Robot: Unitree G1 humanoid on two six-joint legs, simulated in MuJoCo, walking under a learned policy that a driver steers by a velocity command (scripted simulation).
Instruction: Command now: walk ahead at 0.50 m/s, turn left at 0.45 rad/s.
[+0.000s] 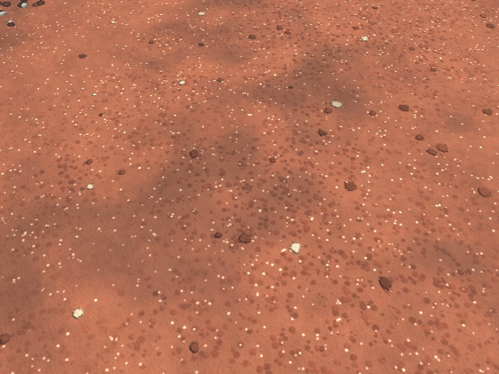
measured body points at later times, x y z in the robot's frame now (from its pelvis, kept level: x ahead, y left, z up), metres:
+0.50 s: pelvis +0.30 +0.05 +0.01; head +0.32 +0.07 +0.46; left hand +0.45 +0.33 -0.09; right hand +0.40 -0.22 -0.11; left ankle +0.20 +0.12 -0.74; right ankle +0.51 -0.07 -0.70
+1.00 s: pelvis +0.50 +0.05 +0.01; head +0.52 +0.05 +0.45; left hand +0.52 +0.32 -0.12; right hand +0.69 -0.17 -0.11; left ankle +0.51 +0.21 -0.73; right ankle +0.52 -0.04 -0.74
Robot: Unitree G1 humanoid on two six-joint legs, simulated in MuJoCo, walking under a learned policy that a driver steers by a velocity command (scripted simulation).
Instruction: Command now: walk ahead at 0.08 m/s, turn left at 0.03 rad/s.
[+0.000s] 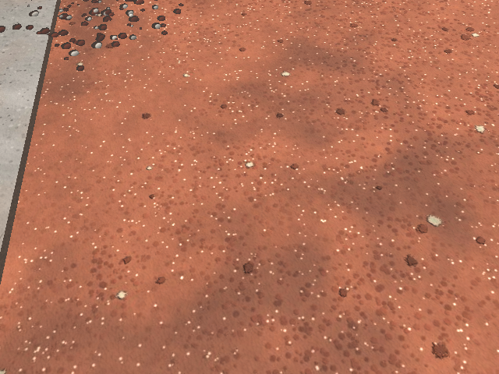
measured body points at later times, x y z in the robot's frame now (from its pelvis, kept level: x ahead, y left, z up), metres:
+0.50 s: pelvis +0.04 +0.02 -0.01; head +0.05 +0.02 +0.44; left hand +0.11 +0.29 -0.15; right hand +0.14 -0.23 -0.14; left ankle +0.05 +0.15 -0.74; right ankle +0.01 -0.09 -0.74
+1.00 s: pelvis +0.06 +0.04 +0.00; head +0.05 +0.05 +0.45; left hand +0.04 +0.30 -0.16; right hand +0.11 -0.22 -0.14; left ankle +0.05 +0.15 -0.72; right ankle +0.01 -0.09 -0.74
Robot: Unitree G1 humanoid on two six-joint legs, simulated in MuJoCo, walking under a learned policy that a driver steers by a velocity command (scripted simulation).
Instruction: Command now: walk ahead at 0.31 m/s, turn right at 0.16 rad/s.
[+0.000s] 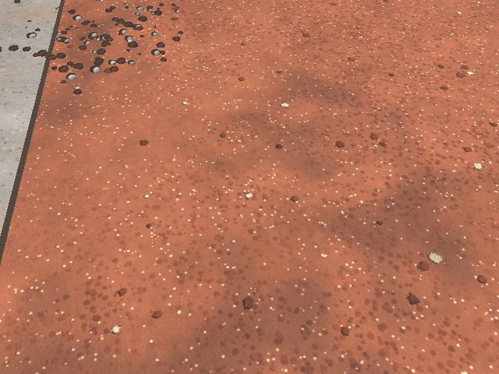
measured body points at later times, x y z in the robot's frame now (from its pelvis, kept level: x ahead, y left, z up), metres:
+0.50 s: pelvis +0.19 +0.00 -0.02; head +0.22 +0.00 +0.43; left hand +0.45 +0.16 -0.12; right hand +0.05 -0.22 -0.16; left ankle +0.02 +0.13 -0.74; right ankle +0.33 -0.15 -0.71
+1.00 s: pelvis +0.46 -0.10 +0.00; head +0.49 -0.12 +0.45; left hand +0.60 +0.15 -0.12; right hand +0.55 -0.39 -0.11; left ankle +0.71 -0.04 -0.69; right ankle +0.33 -0.13 -0.74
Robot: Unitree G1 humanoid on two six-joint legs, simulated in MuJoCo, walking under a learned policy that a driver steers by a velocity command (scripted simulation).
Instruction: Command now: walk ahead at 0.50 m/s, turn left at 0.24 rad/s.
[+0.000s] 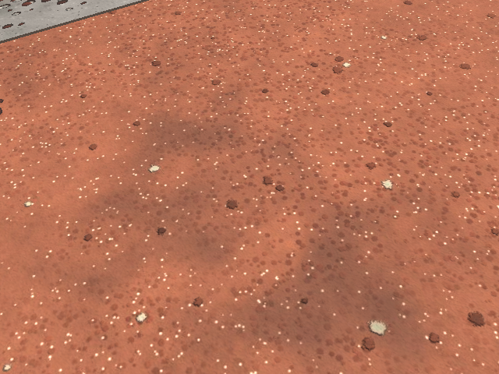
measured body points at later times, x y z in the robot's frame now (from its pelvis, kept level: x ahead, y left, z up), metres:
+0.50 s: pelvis +0.30 +0.05 +0.00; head +0.33 +0.07 +0.45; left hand +0.45 +0.34 -0.08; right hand +0.42 -0.22 -0.11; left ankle +0.22 +0.12 -0.74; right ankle +0.51 -0.07 -0.70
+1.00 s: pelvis +0.55 +0.09 +0.00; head +0.59 +0.10 +0.45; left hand +0.46 +0.36 -0.12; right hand +0.84 -0.04 -0.08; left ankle +0.66 +0.28 -0.71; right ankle +0.51 -0.04 -0.74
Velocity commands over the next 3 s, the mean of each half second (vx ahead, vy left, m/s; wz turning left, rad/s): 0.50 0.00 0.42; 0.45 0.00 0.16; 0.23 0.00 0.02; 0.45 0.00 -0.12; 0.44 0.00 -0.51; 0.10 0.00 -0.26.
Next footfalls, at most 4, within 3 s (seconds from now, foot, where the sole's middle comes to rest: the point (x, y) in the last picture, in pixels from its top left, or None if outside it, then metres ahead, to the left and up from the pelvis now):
0.12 left None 0.26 0.13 -0.78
0.60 right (294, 349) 0.55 -0.03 -0.78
1.06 left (189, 288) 0.71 0.28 -0.78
1.40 right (270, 286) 0.73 0.05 -0.78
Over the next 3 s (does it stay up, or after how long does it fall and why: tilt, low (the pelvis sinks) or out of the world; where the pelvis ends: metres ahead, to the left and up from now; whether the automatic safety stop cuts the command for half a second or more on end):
stays up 1.25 0.31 -0.01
